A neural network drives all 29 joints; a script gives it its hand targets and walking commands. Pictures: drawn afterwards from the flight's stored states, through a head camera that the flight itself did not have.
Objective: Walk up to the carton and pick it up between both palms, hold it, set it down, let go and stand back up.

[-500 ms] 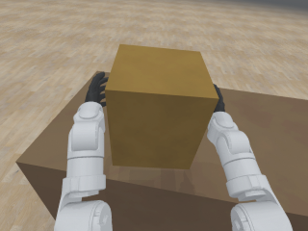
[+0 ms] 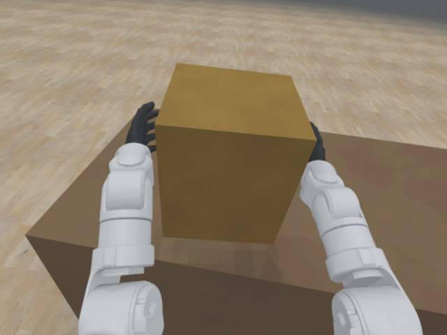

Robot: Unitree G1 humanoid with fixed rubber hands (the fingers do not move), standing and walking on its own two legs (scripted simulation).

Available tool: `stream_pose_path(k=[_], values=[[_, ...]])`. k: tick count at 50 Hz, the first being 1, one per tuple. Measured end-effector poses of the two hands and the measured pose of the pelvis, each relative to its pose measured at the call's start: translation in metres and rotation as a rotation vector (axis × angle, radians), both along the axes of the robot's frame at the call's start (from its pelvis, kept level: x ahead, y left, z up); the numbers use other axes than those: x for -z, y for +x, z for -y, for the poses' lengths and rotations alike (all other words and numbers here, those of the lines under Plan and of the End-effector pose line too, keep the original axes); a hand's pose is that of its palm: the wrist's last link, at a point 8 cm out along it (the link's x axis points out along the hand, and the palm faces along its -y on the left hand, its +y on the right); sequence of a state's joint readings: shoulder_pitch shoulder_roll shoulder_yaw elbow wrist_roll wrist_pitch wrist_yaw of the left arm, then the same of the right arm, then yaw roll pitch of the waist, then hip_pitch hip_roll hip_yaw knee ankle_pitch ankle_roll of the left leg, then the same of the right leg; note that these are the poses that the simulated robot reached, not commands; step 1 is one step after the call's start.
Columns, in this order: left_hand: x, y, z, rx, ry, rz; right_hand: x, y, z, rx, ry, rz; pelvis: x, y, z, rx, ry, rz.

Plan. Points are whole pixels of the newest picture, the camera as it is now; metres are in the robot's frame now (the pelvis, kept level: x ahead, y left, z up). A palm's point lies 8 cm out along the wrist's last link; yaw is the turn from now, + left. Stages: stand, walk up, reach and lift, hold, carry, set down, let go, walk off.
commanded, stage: hold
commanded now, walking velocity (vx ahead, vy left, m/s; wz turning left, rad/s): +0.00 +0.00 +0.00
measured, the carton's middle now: (226, 156) +0.40 -0.01 +0.18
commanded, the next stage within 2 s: none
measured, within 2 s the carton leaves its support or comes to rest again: neither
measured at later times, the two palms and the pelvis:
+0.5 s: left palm (138, 151) +0.37 +0.14 +0.20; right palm (310, 164) +0.36 -0.16 +0.19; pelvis +0.00 +0.00 +0.00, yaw +0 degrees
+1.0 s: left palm (139, 153) +0.37 +0.14 +0.20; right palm (311, 166) +0.36 -0.16 +0.18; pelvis +0.01 +0.00 +0.00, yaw +0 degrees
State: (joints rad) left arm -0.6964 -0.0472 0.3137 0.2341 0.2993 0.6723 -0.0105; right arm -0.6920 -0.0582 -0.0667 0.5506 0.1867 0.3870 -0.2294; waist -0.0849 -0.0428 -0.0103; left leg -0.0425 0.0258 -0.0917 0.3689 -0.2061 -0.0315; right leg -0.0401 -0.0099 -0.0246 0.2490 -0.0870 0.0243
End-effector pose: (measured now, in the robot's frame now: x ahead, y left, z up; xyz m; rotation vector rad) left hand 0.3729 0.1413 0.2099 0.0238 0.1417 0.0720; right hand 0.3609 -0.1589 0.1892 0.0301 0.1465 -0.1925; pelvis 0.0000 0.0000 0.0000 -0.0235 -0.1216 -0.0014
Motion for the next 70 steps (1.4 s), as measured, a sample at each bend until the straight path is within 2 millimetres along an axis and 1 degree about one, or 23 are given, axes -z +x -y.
stream_pose_path(k=[10, 22, 38, 46, 52, 59, 63, 70], values=[[0.009, 0.001, 0.000, 0.006, -0.014, -0.007, 0.003, -0.001, 0.000, 0.004, -0.014, -0.007, 0.000, 0.002, 0.001, -0.003, -0.004, 0.004], [0.008, -0.003, -0.001, -0.004, -0.005, 0.004, 0.003, 0.000, -0.001, -0.006, -0.002, 0.004, 0.000, 0.004, 0.000, -0.004, -0.005, 0.003], [0.008, 0.005, 0.001, -0.001, -0.004, -0.016, 0.006, 0.005, 0.001, -0.002, -0.006, -0.015, 0.000, 0.004, 0.001, -0.001, -0.001, -0.005], [0.010, 0.000, 0.001, 0.000, 0.001, -0.003, 0.005, 0.001, 0.002, -0.004, -0.006, -0.002, 0.000, 0.006, 0.000, -0.003, -0.005, 0.003], [0.012, -0.002, -0.001, 0.000, -0.015, -0.013, 0.006, -0.001, 0.000, -0.002, -0.006, -0.012, 0.000, 0.004, 0.000, -0.001, -0.003, 0.005], [0.005, -0.001, -0.002, -0.005, -0.008, -0.005, 0.002, 0.000, -0.002, -0.011, 0.003, -0.002, 0.000, 0.002, 0.000, -0.005, -0.002, 0.004], [0.006, 0.001, -0.004, -0.007, -0.006, -0.019, 0.003, 0.003, -0.004, -0.014, -0.010, -0.016, 0.000, 0.001, 0.000, -0.007, 0.000, 0.000], [0.006, 0.001, -0.003, -0.003, -0.008, -0.004, 0.000, 0.002, -0.003, -0.010, -0.004, 0.000, 0.000, 0.002, 0.000, -0.008, -0.003, 0.005]])
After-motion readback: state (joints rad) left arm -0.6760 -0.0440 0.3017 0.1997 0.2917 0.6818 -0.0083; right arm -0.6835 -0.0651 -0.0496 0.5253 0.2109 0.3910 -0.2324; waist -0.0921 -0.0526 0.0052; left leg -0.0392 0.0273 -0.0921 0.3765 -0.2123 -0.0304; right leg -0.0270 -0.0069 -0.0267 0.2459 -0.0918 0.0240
